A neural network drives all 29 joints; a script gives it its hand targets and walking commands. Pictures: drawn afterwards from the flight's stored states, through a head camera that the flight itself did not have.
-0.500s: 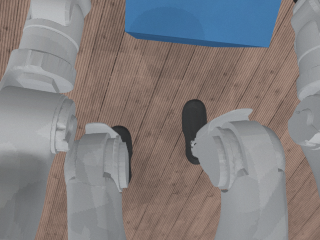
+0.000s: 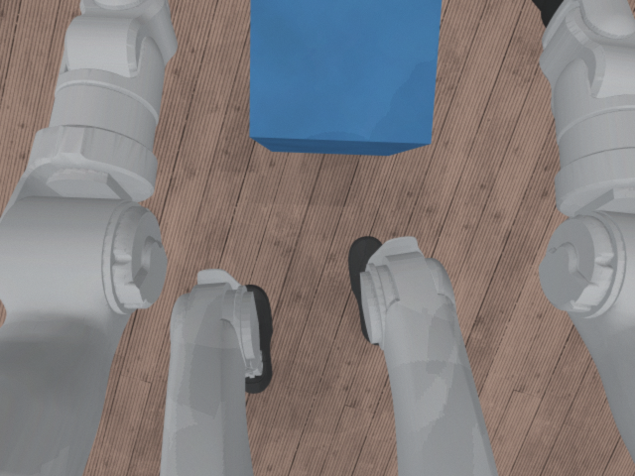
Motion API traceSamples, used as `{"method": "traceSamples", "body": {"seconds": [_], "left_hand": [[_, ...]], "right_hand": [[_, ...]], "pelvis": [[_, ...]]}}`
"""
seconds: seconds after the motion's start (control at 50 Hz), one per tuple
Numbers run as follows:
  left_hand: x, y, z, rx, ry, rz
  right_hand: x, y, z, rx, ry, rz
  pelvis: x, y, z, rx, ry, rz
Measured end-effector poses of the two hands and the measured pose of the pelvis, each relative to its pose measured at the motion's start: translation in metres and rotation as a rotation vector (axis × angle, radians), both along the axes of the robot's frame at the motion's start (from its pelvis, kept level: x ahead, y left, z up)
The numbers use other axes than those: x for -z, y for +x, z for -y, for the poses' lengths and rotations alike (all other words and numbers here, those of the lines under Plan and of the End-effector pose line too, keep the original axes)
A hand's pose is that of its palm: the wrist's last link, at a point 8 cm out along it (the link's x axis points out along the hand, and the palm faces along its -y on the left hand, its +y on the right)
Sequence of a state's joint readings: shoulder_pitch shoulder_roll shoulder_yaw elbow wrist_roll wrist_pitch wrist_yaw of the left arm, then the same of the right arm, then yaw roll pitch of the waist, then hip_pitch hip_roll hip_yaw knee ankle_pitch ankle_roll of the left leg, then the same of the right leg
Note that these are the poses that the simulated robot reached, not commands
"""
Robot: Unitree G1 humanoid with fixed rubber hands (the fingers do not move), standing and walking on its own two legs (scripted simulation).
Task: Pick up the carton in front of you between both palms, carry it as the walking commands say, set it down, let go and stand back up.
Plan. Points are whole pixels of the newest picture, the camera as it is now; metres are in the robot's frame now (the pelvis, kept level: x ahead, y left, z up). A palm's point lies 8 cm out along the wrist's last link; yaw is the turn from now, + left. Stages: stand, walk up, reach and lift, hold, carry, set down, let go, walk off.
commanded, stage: set down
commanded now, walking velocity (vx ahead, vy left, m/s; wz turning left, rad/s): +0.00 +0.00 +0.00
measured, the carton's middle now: (337, 77) +0.53 -0.11 -0.33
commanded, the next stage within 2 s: let go in 0.60 s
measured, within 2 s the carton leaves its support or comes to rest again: neither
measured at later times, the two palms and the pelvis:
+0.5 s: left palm out of the picture +0.60 +0.07 +0.04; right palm out of the picture +0.51 -0.32 +0.04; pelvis +0.02 +0.00 +0.13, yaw -1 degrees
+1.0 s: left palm out of the picture +0.49 +0.10 +0.14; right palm out of the picture +0.42 -0.32 +0.14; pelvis +0.07 -0.03 +0.25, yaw -2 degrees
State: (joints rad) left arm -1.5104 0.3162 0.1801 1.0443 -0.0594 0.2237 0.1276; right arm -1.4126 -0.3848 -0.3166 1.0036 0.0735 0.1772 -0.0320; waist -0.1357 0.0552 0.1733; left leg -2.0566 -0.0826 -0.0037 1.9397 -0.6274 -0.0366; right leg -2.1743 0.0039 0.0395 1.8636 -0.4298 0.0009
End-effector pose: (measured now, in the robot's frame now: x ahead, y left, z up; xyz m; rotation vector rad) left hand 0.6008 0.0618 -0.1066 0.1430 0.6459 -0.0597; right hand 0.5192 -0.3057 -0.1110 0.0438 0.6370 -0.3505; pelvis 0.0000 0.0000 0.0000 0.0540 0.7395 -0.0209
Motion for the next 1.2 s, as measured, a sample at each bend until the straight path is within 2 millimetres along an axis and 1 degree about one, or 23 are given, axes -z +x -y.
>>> {"method": "traceSamples", "body": {"seconds": [0.12, 0.2, 0.36, 0.56, 0.64, 0.7, 0.76, 0.82, 0.9, 0.96, 1.08, 1.2], "left_hand": [[-0.027, 0.001, -0.006, 0.0, -0.002, 0.017], [-0.048, 0.001, -0.006, 0.003, -0.004, 0.023], [-0.099, 0.001, -0.004, 0.009, -0.002, 0.02], [-0.163, 0.001, -0.005, 0.012, 0.0, 0.019], [-0.183, -0.001, -0.006, 0.014, 0.003, 0.012], [-0.193, -0.006, -0.007, 0.01, 0.018, 0.005], [-0.202, -0.019, -0.011, -0.003, 0.047, -0.006], [-0.209, -0.041, -0.017, -0.023, 0.079, -0.022], [-0.223, -0.076, -0.027, -0.046, 0.104, -0.047], [-0.236, -0.1, -0.035, -0.052, 0.108, -0.06], [-0.265, -0.133, -0.05, -0.039, 0.104, -0.07], [-0.291, -0.167, -0.072, -0.027, 0.101, -0.08]], "right_hand": [[-0.029, 0.001, 0.002, -0.004, -0.012, 0.002], [-0.052, 0.0, 0.005, -0.004, -0.015, 0.002], [-0.106, -0.003, 0.012, -0.006, -0.008, 0.003], [-0.167, -0.007, 0.014, -0.013, -0.005, 0.012], [-0.186, -0.008, 0.014, -0.019, -0.007, 0.007], [-0.195, -0.012, 0.014, -0.04, -0.019, -0.008], [-0.203, -0.021, 0.012, -0.078, -0.038, -0.035], [-0.211, -0.036, 0.01, -0.128, -0.06, -0.074], [-0.226, -0.063, 0.009, -0.184, -0.078, -0.122], [-0.241, -0.085, 0.01, -0.209, -0.083, -0.143], [-0.274, -0.123, 0.008, -0.226, -0.082, -0.155], [-0.301, -0.162, -0.007, -0.229, -0.074, -0.161]], "pelvis": [[-0.026, 0.007, 0.001, -0.004, 0.0, -0.049], [-0.046, 0.012, 0.001, -0.005, -0.003, -0.068], [-0.09, 0.019, 0.001, 0.003, -0.004, -0.081], [-0.147, 0.027, 0.005, 0.014, -0.002, -0.068], [-0.167, 0.03, 0.008, 0.016, -0.002, -0.059], [-0.18, 0.034, 0.01, 0.017, -0.002, -0.052], [-0.195, 0.039, 0.013, 0.018, 0.0, -0.039], [-0.21, 0.045, 0.016, 0.019, 0.002, -0.014], [-0.23, 0.055, 0.021, 0.021, 0.0, 0.039], [-0.244, 0.062, 0.024, 0.023, -0.005, 0.087], [-0.267, 0.075, 0.027, 0.031, -0.018, 0.183], [-0.284, 0.088, 0.025, 0.037, -0.033, 0.285]]}}
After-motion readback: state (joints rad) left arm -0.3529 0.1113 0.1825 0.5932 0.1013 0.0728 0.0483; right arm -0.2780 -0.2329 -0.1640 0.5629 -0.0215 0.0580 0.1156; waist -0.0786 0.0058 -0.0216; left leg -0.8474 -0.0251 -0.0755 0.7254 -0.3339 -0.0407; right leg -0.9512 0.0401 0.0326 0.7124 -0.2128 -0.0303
